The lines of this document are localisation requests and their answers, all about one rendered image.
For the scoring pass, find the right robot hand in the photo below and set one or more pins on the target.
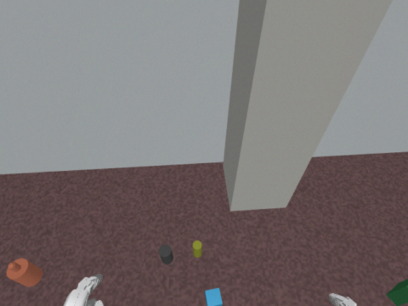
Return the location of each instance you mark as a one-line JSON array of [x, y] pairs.
[[338, 300]]

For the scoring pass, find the left robot hand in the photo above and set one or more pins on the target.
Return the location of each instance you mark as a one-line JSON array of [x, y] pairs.
[[79, 296]]

